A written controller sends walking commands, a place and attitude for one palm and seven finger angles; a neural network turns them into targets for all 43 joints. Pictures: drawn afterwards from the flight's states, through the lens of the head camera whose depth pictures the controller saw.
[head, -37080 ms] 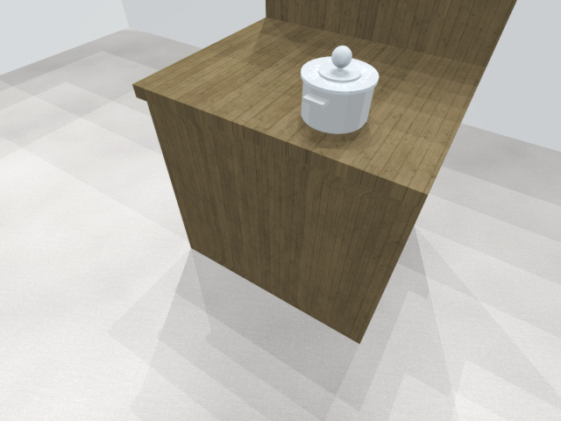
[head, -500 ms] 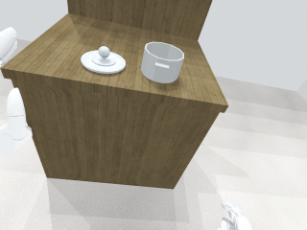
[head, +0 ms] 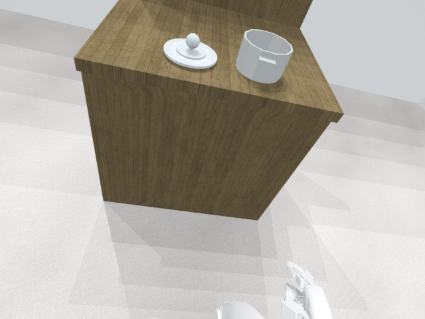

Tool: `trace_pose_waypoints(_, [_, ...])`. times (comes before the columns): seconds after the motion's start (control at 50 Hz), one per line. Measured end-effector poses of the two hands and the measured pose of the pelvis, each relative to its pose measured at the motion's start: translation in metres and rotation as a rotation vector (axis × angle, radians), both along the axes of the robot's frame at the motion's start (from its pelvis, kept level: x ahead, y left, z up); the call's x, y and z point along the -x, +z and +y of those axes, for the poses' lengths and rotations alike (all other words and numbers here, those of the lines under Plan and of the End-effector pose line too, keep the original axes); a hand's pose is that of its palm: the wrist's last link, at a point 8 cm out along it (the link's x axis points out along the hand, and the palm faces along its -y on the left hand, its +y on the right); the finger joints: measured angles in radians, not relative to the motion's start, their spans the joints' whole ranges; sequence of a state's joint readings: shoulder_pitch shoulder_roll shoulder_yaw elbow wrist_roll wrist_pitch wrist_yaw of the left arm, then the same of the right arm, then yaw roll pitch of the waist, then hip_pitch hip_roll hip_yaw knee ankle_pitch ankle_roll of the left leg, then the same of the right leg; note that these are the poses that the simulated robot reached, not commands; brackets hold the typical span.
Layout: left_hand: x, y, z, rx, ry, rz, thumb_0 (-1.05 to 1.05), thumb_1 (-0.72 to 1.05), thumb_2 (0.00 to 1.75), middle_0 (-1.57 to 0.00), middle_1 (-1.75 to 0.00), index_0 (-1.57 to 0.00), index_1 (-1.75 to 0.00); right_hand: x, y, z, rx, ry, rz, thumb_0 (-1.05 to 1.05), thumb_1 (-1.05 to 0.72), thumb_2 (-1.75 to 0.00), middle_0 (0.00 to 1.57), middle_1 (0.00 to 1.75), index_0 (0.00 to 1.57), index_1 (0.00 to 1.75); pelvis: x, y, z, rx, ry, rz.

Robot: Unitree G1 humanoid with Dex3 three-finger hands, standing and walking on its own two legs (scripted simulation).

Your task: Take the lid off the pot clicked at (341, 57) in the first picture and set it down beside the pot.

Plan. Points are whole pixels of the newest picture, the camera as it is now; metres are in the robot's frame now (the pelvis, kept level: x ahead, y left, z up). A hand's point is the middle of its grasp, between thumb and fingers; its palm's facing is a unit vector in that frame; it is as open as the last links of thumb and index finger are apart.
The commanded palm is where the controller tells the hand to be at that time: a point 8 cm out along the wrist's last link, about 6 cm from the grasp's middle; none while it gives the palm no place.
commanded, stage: stop stepping back and stand still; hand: left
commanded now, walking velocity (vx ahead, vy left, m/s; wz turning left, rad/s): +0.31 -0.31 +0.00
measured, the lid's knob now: (192, 41) +0.87 +0.11 +0.10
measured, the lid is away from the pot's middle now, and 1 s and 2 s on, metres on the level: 0.24 0.24 0.24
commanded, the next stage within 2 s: none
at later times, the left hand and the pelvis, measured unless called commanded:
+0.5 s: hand out of the picture +0.06 +0.18 -0.16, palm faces -0.02 -1.00 -0.05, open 7.0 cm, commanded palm none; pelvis +0.01 +0.01 +0.03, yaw +4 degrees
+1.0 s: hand out of the picture +0.11 +0.15 -0.15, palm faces +0.11 -0.96 -0.24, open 7.2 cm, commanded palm none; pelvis +0.12 -0.02 +0.03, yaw +6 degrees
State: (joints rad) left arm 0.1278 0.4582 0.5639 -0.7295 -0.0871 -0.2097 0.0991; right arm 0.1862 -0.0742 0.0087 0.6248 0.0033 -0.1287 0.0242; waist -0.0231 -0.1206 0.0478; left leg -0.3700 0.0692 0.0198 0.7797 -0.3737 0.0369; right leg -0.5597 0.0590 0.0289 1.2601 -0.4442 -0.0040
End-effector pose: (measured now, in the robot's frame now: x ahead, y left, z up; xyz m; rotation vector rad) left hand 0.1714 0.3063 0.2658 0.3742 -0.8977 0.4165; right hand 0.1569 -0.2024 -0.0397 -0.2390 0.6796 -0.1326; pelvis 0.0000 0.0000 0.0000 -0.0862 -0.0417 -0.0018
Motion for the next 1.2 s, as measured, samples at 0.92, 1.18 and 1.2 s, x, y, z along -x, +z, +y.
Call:
trace_pose_waypoints(0.92, [0.090, -0.395, -0.112, 0.699, 0.235, 2.258, 0.02, 0.96, 0.90, -0.20, -0.30, -0.20, -0.30, 0.064, -0.093, -0.022, -0.093, -0.129, 0.783, 0.04, -0.95, -0.90, 0.20, 0.30, 0.20, 0.30, -0.104, 0.016, -0.021, -0.079, 0.103, 0.106])
trace_pose_waypoints(1.18, [0.013, -0.376, -0.088, 0.620, 0.268, 2.157, 0.01, 0.92, 0.90, -0.21, -0.30, -0.20, -0.30, -0.031, -0.079, -0.063, -0.036, -0.122, 0.673, 0.02, -0.92, -0.90, 0.20, 0.29, 0.20, 0.30, -0.144, 0.026, -0.026, -0.103, 0.106, 0.130])
trace_pose_waypoints(1.2, [0.007, -0.378, -0.085, 0.616, 0.269, 2.146, 0.01, 0.92, 0.90, -0.21, -0.30, -0.20, -0.30, -0.036, -0.080, -0.064, -0.028, -0.117, 0.675, 0.01, -0.92, -0.90, 0.20, 0.29, 0.20, 0.30, -0.147, 0.023, -0.025, -0.104, 0.110, 0.134])
